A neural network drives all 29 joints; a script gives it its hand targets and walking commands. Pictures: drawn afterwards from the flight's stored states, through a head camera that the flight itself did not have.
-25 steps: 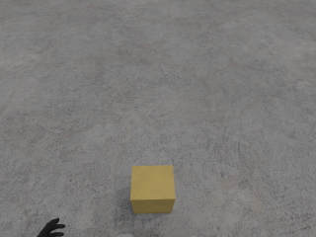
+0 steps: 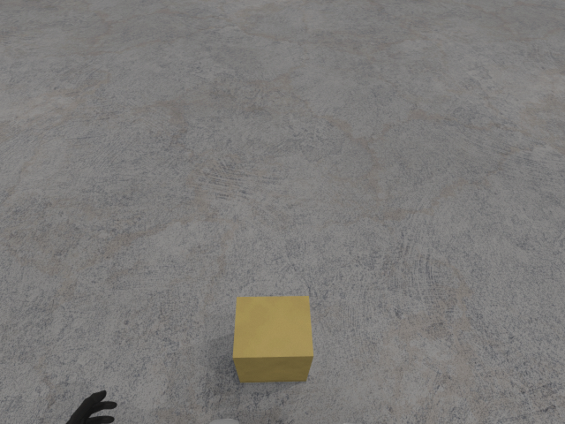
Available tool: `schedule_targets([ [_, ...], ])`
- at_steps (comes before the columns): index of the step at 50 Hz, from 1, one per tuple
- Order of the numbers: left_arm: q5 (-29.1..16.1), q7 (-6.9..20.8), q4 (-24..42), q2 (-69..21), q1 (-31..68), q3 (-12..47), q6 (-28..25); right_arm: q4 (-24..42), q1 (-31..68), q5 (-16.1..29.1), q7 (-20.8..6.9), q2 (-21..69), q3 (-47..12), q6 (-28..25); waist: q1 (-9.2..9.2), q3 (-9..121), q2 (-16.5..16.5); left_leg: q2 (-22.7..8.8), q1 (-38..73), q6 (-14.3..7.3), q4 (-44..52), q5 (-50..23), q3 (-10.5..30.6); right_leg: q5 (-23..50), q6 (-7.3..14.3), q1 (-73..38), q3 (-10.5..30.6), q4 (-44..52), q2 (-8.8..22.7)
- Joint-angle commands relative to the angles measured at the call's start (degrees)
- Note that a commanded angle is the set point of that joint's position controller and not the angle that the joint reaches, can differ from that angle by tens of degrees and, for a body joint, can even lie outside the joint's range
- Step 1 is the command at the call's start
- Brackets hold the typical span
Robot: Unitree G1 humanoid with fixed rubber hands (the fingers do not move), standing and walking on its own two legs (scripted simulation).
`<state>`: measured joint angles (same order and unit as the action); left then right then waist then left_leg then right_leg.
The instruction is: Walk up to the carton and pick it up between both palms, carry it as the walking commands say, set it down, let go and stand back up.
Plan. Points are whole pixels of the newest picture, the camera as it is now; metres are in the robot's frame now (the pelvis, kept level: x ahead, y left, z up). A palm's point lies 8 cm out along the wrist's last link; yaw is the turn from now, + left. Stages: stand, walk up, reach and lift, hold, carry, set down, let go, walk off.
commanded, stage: walk up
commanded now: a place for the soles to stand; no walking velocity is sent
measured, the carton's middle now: (273, 341) +0.44 +0.05 -0.61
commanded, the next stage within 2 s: none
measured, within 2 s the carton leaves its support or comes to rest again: neither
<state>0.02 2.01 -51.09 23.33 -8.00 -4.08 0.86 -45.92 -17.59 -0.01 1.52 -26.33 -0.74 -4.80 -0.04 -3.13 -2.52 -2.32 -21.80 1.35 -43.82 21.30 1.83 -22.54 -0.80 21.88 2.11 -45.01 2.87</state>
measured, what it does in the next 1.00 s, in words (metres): stands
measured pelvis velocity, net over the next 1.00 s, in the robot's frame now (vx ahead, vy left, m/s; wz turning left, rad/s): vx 0.00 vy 0.00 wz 0.01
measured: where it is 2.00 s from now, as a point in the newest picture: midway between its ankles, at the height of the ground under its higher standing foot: outside the picture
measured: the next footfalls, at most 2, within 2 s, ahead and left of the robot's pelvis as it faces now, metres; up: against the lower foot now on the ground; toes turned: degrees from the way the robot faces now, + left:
none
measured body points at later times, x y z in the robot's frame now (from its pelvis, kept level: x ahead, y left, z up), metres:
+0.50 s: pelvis +0.00 +0.00 +0.00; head +0.02 +0.01 +0.45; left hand +0.12 +0.32 -0.11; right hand +0.08 -0.33 -0.09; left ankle +0.02 +0.16 -0.71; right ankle +0.02 -0.15 -0.71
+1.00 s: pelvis +0.00 +0.00 +0.00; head +0.02 +0.01 +0.45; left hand +0.11 +0.32 -0.11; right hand +0.08 -0.33 -0.09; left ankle +0.02 +0.16 -0.71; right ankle +0.02 -0.15 -0.71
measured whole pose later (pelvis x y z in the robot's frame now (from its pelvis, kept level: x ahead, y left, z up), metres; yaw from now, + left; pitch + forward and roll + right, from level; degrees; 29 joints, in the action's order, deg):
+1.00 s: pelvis +0.00 +0.00 +0.00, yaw +0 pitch -1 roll +1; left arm 0.0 2.0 -51.1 23.3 -8.0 -4.1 0.9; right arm -46.1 -17.5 0.0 1.5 -26.2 -0.8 -4.7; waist 0.0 -2.9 -2.5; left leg -2.3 -21.8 1.9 -43.7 21.1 2.2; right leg -22.6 -0.8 21.8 1.7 -45.1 2.9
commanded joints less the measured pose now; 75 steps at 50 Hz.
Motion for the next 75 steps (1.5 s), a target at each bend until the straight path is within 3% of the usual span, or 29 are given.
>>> schedule_targets([
  [1, 1.09, -0.47, 4.09, 13.23, 5.13, -2.86, -0.99, -1.21, -0.23, -0.51, 0.75, -8.68, 3.94, -0.86, 0.0, 4.05, -4.53, 1.89, -0.11, -4.01, 4.1, -8.92, -0.57, -0.99, 9.59, -4.22, 6.75, 15.18, 8.26],
  [3, 0.77, -0.53, 4.7, 11.94, 5.95, -2.57, -0.72, -1.91, -2.31, -0.83, 0.88, -10.26, 4.27, -1.18, 0.22, 4.79, -0.99, -0.46, 2.55, -4.96, 7.71, -14.88, 3.47, 2.92, 7.3, -2.49, 2.16, 9.31, 4.74],
  [5, 0.28, -0.57, 4.62, 10.23, 4.87, -2.56, -0.41, -1.49, -0.61, -1.05, 1.04, -12.74, 4.66, -1.58, -1.27, 6.04, 5.3, -6.39, 2.33, -8.64, 12.25, -16.8, 14.44, 4.13, 4.21, -2.73, -2.14, 1.4, 1.01],
  [7, 0.5, -0.62, 3.72, 10.15, 3.48, -2.58, -0.4, -0.84, 1.45, -1.14, 1.17, -13.53, 4.85, -1.38, -1.9, 5.31, 5.51, -9.12, 1.57, -11.07, 13.16, -15.59, 19.29, 0.59, 3.7, -2.48, -2.33, 1.44, 0.02],
  [12, 1.16, -0.56, 3.34, 13.42, 2.52, -3.15, -1.17, -0.1, 2.91, -0.38, 0.8, -8.93, 3.9, -0.78, -1.54, 4.51, -3.34, 1.55, -4.12, -4.35, 2.83, -9.9, 1.53, 1.69, 9.33, -7.72, 7.13, 14.82, 7.64],
  [14, 1.04, -0.5, 4.05, 13.37, 4.77, -2.89, -0.98, -1.45, -0.86, -0.48, 0.82, -8.76, 3.91, -0.86, -0.13, 4.77, -4.64, 1.74, 0.19, -3.9, 3.59, -9.91, -0.94, 0.97, 9.83, -4.68, 6.29, 14.34, 8.34],
  [18, 0.38, -0.62, 4.36, 10.48, 4.98, -2.58, -0.33, -1.39, -0.5, -1.06, 1.01, -12.88, 4.78, -1.46, -1.18, 5.58, 4.94, -5.97, 2.27, -8.31, 11.79, -16.83, 13.65, 3.44, 4.4, -2.58, -1.91, 2.34, 1.33],
  [20, 0.41, -0.67, 3.72, 9.94, 3.19, -2.56, -0.4, -0.74, 1.51, -1.13, 1.14, -13.65, 4.8, -1.38, -2.17, 5.72, 5.96, -8.7, 1.44, -10.72, 12.81, -15.57, 18.36, 0.85, 3.79, -3.12, -2.18, 1.92, 0.36],
  [22, 0.89, -0.63, 3.24, 10.51, 2.36, -2.81, -0.88, -0.35, 2.68, -1.13, 1.13, -12.55, 4.49, -1.06, -2.49, 5.2, 3.27, -7.04, -2.39, -9.04, 10.79, -13.69, 15.01, 1.9, 4.76, -6.24, -0.65, 5.92, 1.34],
  [26, 1.1, -0.55, 3.49, 13.54, 3.29, -3.1, -1.13, -0.63, 1.26, -0.33, 0.84, -8.44, 3.8, -0.68, -0.86, 4.67, -4.81, 2.1, -2.21, -3.93, 2.04, -9.11, -0.65, 0.78, 10.17, -6.86, 7.82, 15.94, 9.07],
  [28, 1.06, -0.56, 4.21, 12.92, 5.55, -2.76, -0.8, -1.9, -1.96, -0.69, 0.88, -9.1, 4.04, -0.99, 0.27, 4.9, -3.48, 1.17, 2.28, -4.25, 5.16, -12.81, 0.45, 2.34, 8.99, -3.57, 4.26, 12.18, 7.04],
  [31, 0.43, -0.64, 4.65, 10.44, 4.85, -2.59, -0.39, -1.48, -1.02, -1.14, 1.09, -13.01, 4.77, -1.5, -1.08, 5.82, 4.96, -5.99, 2.65, -8.35, 11.43, -18.06, 13.66, 3.88, 4.36, -2.21, -2.31, 1.58, 1.23],
  [33, 0.42, -0.57, 4.14, 9.82, 3.36, -2.58, -0.38, -0.79, 1.24, -1.26, 1.16, -13.8, 4.84, -1.45, -1.84, 5.59, 6.3, -9.0, 1.7, -11.23, 12.86, -16.19, 18.85, 0.7, 3.63, -2.29, -2.5, 1.26, 0.13],
  [36, 0.84, -0.48, 3.41, 11.03, 2.0, -2.89, -0.88, 0.13, 3.55, -1.15, 1.04, -12.0, 4.22, -1.03, -2.63, 5.21, 3.1, -5.28, -3.88, -8.01, 9.97, -13.32, 12.65, 2.93, 5.46, -7.9, 0.31, 7.72, 2.24],
  [40, 1.15, -0.51, 3.77, 13.47, 3.94, -3.02, -1.02, -0.86, 0.65, -0.52, 0.87, -8.47, 3.83, -0.78, -0.59, 4.59, -4.21, 1.82, -1.07, -4.1, 3.19, -10.05, 0.16, 0.81, 9.71, -5.71, 6.44, 14.7, 8.22],
  [43, 0.81, -0.61, 4.59, 11.91, 5.73, -2.63, -0.61, -1.6, -1.42, -0.78, 0.91, -10.44, 4.3, -1.15, -0.24, 4.22, -0.5, -0.67, 2.0, -5.18, 7.33, -16.01, 4.59, 3.08, 7.07, -2.46, 1.44, 8.78, 4.44],
  [46, 0.36, -0.56, 4.47, 9.95, 3.93, -2.55, -0.29, -1.25, 0.38, -1.21, 1.16, -13.57, 4.79, -1.39, -1.71, 5.82, 6.55, -7.58, 1.81, -9.9, 12.79, -15.6, 16.75, 1.53, 4.07, -2.43, -2.63, 1.07, 0.4],
  [48, 0.57, -0.58, 3.46, 10.09, 2.5, -2.69, -0.54, -0.43, 2.36, -1.15, 1.16, -13.08, 4.67, -1.19, -2.28, 5.32, 4.97, -8.05, -0.52, -10.29, 12.08, -14.07, 17.55, 0.75, 4.23, -4.3, -1.82, 3.72, 0.53],
  [52, 1.13, -0.54, 3.36, 12.99, 2.36, -3.06, -1.11, -0.02, 2.99, -0.42, 0.87, -9.04, 3.92, -0.77, -1.73, 4.84, -2.98, 1.51, -4.23, -4.5, 3.11, -10.27, 2.28, 2.1, 9.11, -8.08, 6.69, 14.75, 7.44],
  [54, 1.06, -0.51, 4.12, 13.3, 4.76, -2.9, -0.9, -1.48, -0.61, -0.63, 0.94, -8.7, 3.84, -0.84, -0.16, 4.5, -4.2, 1.62, 0.47, -4.03, 3.77, -11.08, -0.37, 1.89, 9.74, -4.3, 5.65, 13.9, 8.18],
  [58, 0.49, -0.61, 4.63, 10.2, 4.72, -2.61, -0.3, -1.31, -0.61, -1.06, 1.07, -12.86, 4.63, -1.45, -1.29, 5.58, 5.32, -5.91, 2.58, -8.56, 11.34, -17.41, 13.85, 3.7, 4.43, -2.06, -2.11, 1.92, 1.25],
  [60, 0.44, -0.61, 3.92, 9.63, 3.16, -2.5, -0.32, -0.68, 1.46, -1.31, 1.19, -13.56, 4.82, -1.36, -2.06, 4.93, 6.18, -8.71, 1.04, -11.15, 13.16, -15.84, 19.04, 0.92, 3.73, -2.59, -2.52, 1.5, 0.01],
  [63, 0.97, -0.57, 3.11, 11.28, 1.5, -2.98, -0.91, -0.07, 3.5, -1.03, 1.04, -11.65, 4.27, -0.98, -2.81, 5.0, 2.52, -4.46, -4.02, -7.46, 9.12, -13.77, 11.28, 3.23, 5.72, -7.91, 0.63, 8.4, 2.73],
  [65, 1.15, -0.6, 3.17, 13.14, 1.99, -3.25, -1.14, -0.08, 2.8, -0.48, 0.87, -8.89, 3.78, -0.71, -1.93, 4.64, -2.75, 1.04, -4.92, -4.52, 3.35, -11.07, 3.07, 2.61, 8.85, -8.29, 6.08, 14.25, 6.81],
  [67, 1.06, -0.54, 3.98, 13.45, 4.01, -2.97, -1.0, -1.13, -0.25, -0.49, 0.9, -8.68, 3.83, -0.72, -0.43, 4.42, -4.59, 1.96, -0.6, -3.93, 2.73, -9.42, -0.82, 1.26, 10.38, -5.16, 6.87, 15.05, 9.26],
  [69, 0.98, -0.58, 4.78, 12.31, 5.7, -2.65, -0.58, -1.89, -2.09, -0.89, 0.91, -9.6, 4.19, -1.03, 0.13, 4.3, -1.48, 0.66, 2.41, -4.61, 6.2, -14.45, 2.09, 2.72, 8.1, -2.36, 2.56, 10.36, 5.87],
  [72, 0.47, -0.55, 4.63, 9.85, 4.04, -2.63, -0.2, -0.97, -0.57, -1.2, 1.2, -13.37, 4.86, -1.46, -1.47, 5.64, 6.82, -7.58, 2.63, -10.03, 12.73, -16.98, 17.06, 2.37, 3.82, -1.6, -2.88, 0.18, 0.36],
  [73, 0.41, -0.53, 4.2, 9.65, 3.45, -2.61, -0.22, -0.66, 0.35, -1.32, 1.28, -13.75, 4.97, -1.39, -1.82, 5.53, 6.43, -8.9, 1.88, -11.44, 13.43, -16.22, 19.68, 0.5, 3.63, -1.75, -2.61, 0.49, -0.14],
  [75, 0.68, -0.51, 3.37, 10.07, 1.67, -2.75, -0.59, -0.13, 2.96, -1.32, 1.22, -13.04, 4.59, -1.09, -2.74, 4.87, 5.11, -7.8, -2.06, -10.35, 12.14, -13.83, 17.29, 0.58, 4.39, -5.49, -1.67, 4.72, 0.39],
])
